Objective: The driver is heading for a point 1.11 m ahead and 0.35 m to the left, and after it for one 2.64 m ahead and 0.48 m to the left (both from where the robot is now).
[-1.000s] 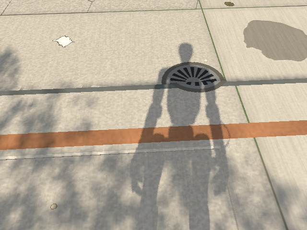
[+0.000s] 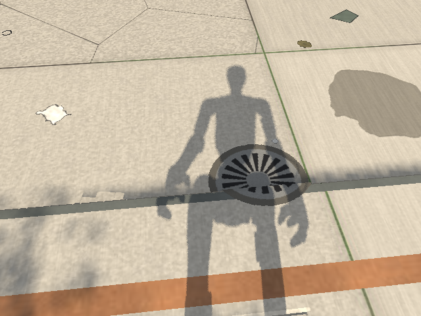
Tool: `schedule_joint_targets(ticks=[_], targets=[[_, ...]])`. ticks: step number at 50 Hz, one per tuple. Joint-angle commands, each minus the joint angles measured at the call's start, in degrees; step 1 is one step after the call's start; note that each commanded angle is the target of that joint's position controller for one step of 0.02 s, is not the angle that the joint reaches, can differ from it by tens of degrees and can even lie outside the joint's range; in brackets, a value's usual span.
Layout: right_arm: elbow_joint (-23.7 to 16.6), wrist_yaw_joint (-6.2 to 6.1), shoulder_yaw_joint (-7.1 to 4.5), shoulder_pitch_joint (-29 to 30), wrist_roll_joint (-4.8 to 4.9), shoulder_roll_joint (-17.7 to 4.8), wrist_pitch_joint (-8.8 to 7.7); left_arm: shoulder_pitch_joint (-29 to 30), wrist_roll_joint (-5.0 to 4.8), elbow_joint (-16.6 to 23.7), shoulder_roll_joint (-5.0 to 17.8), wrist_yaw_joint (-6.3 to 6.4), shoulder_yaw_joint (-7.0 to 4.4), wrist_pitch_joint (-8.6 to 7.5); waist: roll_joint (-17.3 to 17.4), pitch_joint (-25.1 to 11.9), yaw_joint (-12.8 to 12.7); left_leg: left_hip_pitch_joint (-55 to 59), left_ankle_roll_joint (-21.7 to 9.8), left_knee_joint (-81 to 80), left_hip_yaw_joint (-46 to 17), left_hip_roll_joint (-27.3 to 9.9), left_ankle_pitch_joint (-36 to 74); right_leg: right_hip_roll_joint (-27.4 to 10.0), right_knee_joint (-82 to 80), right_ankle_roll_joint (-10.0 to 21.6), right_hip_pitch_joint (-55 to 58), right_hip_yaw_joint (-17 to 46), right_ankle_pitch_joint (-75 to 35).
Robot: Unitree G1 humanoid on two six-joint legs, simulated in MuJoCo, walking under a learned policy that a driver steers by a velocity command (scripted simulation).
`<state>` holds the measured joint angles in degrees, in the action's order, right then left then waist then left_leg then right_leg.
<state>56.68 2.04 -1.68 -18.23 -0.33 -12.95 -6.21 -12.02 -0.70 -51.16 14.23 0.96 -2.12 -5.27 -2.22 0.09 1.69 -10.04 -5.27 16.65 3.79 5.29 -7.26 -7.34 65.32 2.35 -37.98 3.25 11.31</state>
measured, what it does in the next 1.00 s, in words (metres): walks ahead, turning left: right foot, then left foot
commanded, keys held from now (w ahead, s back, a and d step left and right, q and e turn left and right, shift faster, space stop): w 0.22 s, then w+q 0.78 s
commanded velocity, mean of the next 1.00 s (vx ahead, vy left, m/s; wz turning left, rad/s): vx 0.50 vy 0.00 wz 0.33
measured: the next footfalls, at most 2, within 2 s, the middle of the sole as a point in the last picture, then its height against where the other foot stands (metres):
right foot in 0.30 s outside the picture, level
left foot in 0.88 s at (171, 289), level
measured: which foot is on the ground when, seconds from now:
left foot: down 0.00-0.32, up 0.34-0.86, down 0.88-1.00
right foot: up 0.00-0.28, down 0.30-0.92, up 0.94-1.00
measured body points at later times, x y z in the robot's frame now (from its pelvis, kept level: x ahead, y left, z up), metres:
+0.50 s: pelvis +0.28 -0.08 +0.00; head +0.30 -0.09 +0.45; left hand +0.30 +0.17 -0.13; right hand +0.36 -0.32 -0.15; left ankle +0.27 +0.09 -0.65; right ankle +0.30 -0.17 -0.74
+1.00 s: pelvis +0.55 +0.03 -0.02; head +0.56 +0.03 +0.43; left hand +0.47 +0.27 -0.16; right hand +0.72 -0.18 -0.15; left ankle +0.58 +0.12 -0.74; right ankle +0.42 -0.17 -0.64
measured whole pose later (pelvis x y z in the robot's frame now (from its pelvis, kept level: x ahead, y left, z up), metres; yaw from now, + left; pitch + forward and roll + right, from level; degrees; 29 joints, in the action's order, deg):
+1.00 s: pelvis +0.55 +0.03 -0.02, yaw +23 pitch +1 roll +1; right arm 54.1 1.4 -3.9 -12.8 -2.6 -13.7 -6.8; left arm -21.0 5.1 -55.8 12.1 -2.7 -1.2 -5.9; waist 0.0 -0.1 1.7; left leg -21.1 -5.1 31.0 -0.2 6.0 -10.4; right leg -4.9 65.8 0.8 -11.7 -0.7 25.7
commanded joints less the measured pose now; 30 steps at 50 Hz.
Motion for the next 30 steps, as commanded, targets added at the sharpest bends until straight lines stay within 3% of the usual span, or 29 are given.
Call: schedule_joint_targets(ticks=[1, 5, 10, 12, 13, 14, 15, 16, 17, 18, 19, 20, 21, 22, 23, 24, 27, 30], targets=[[-3.1, -1.12, -1.17, 2.3, 0.05, -7.5, -1.04, -2.0, 0.73, 2.4, 2.6, 0.40, -0.79, 0.19, 4.4, 3.2, -2.7, -6.2, -9.8, -11.9, -11.8, -15.9, 3.9, -2.4, -7.9, -1.6, -1.2, 0.1, -9.2], [-2.1, -2.01, -1.44, -2.3, 0.98, -9.1, -0.28, 7.3, 0.19, 4.9, 1.7, -0.35, -0.39, -0.50, 4.4, 3.1, 0.7, -0.9, -7.3, -10.9, -9.2, -15.1, 4.8, 0.2, -24.6, -2.0, 0.4, -2.1, -17.5], [-0.3, -2.18, -1.80, -6.5, 1.53, -9.7, 0.93, 14.3, -0.56, 7.7, 2.4, -2.11, -0.16, -1.01, 5.1, 4.7, 2.8, 8.3, -6.5, -6.9, -10.2, -18.7, 3.3, 1.8, -33.3, -1.0, 0.3, -2.4, -12.5], [-0.1, -2.29, -2.09, -6.4, 1.63, -10.2, 1.54, 13.3, -0.54, 8.2, 3.8, -2.65, -0.58, -1.58, 5.7, 4.1, 1.4, 10.2, -5.6, -3.6, -11.7, -20.0, 5.9, 2.8, -36.0, 0.5, 4.1, -2.7, -7.8], [-0.3, -2.31, -2.16, -5.4, 1.62, -10.5, 1.87, 10.1, -0.49, 7.6, 4.8, -2.68, -1.18, -1.89, 6.3, 2.7, -0.9, 9.9, -5.0, -0.1, -11.9, -19.6, 11.7, 4.2, -37.4, 1.3, 9.5, -3.6, -6.0], [-0.8, -2.28, -1.84, -4.3, 1.34, -9.9, 2.15, 2.4, -0.39, 5.4, 7.0, -2.44, -2.47, -2.15, 5.8, -1.6, -4.9, 8.2, -3.7, 8.5, -10.2, -16.7, 20.0, 6.0, -38.8, 2.5, 19.8, -4.8, -5.4], [-2.3, -2.14, -0.79, -3.3, 0.50, -7.5, 2.03, -9.6, 0.18, 2.7, 11.5, -1.91, -4.06, -2.39, 2.6, -10.4, -9.6, -1.0, -1.7, 24.6, -7.1, -12.9, 16.4, -0.5, -37.0, 5.8, 37.5, 1.7, -6.6], [-3.3, -1.77, 1.28, -9.5, 0.60, -0.2, 0.86, -16.8, 1.09, 1.2, 18.0, -1.70, -5.71, -1.84, -12.0, -19.3, -8.4, -24.7, 2.9, 47.6, -2.0, -3.1, -7.4, -15.6, -40.5, 13.8, 60.7, 25.4, -0.7], [-2.2, -1.66, 0.57, -9.4, 2.09, -3.5, -0.42, -17.6, 1.22, 1.0, 12.6, -1.72, -4.33, -1.79, -12.5, -22.7, -9.1, -31.5, 2.5, 57.8, -11.5, -2.7, -23.9, -18.1, -47.1, 15.4, 61.0, 37.6, 4.1], [-3.5, -1.72, -0.95, -4.7, 3.51, -8.6, -0.85, -12.4, 0.96, 1.9, 9.0, -1.67, -3.14, -1.99, -8.2, -13.8, -8.1, -35.3, 1.5, 60.8, -12.7, -5.9, -20.3, -16.5, -47.7, 12.2, 53.5, 28.7, 3.1], [-4.4, -2.10, -1.20, -1.3, 3.41, -8.8, -0.64, -6.9, 0.78, 3.1, 6.6, -1.74, -2.32, -2.00, -4.5, -9.3, -6.2, -33.9, 1.4, 59.3, -11.0, -9.0, -15.0, -14.1, -48.9, 10.1, 45.5, 20.1, -0.5], [-2.5, -0.96, 0.42, -1.8, -5.20, -3.6, -1.08, -8.0, 5.77, 0.8, -0.6, -0.46, 0.15, -2.12, -3.9, -0.8, -5.3, -32.9, -0.1, 56.8, -12.2, -10.3, -9.4, -11.1, -53.9, 12.0, 37.5, 15.6, 3.8], [-2.7, -0.04, 0.89, -2.2, -5.96, -0.7, -0.82, -6.2, 5.68, 1.5, -2.0, 0.14, 0.51, -1.90, -2.8, 0.5, -3.4, -31.9, -0.3, 54.7, -12.2, -11.2, -5.4, -10.5, -55.4, 11.4, 34.9, 11.7, 0.2], [-2.5, 0.97, 1.01, -2.4, -5.08, -0.1, -0.53, -5.3, 5.54, 1.8, -1.8, 0.28, 0.44, -1.55, -2.2, -0.1, -2.3, -30.1, -0.4, 52.7, -11.6, -11.6, -3.7, -9.7, -56.5, 11.2, 33.7, 8.1, -3.3], [-2.1, 1.95, 0.71, -2.3, -3.53, -0.7, -0.47, -5.4, 5.44, 1.6, -1.7, 0.07, 0.39, -1.65, -1.7, -0.2, -2.0, -29.8, -0.5, 51.6, -11.4, -11.5, -2.1, -9.0, -57.5, 11.1, 33.3, 4.8, -5.5], [-2.0, 2.82, 0.48, -1.6, -2.68, -1.4, -0.36, -6.4, 5.68, 1.1, -1.2, -0.19, 0.31, -1.88, -1.8, 0.3, -2.0, -30.9, -0.4, 50.8, -11.3, -11.3, 0.3, -8.6, -58.3, 10.9, 33.4, 2.1, -7.8], [-3.6, 4.16, 0.73, 3.8, -2.82, -0.9, 0.09, -9.8, 7.34, -1.3, -0.8, -0.73, 0.69, -2.51, -1.3, 1.8, -2.2, -36.2, -0.3, 44.9, -10.7, -11.6, 9.3, -8.1, -58.8, 11.1, 34.8, -5.5, -18.3], [-6.0, 4.08, 1.33, 9.6, -2.75, 0.1, 1.01, -11.2, 7.08, -2.7, -0.6, -1.47, 1.30, -2.96, -0.6, 2.3, -2.1, -32.6, 0.7, 33.5, -6.8, -11.9, 16.5, -6.8, -59.2, 11.2, 31.9, -12.1, -25.3]])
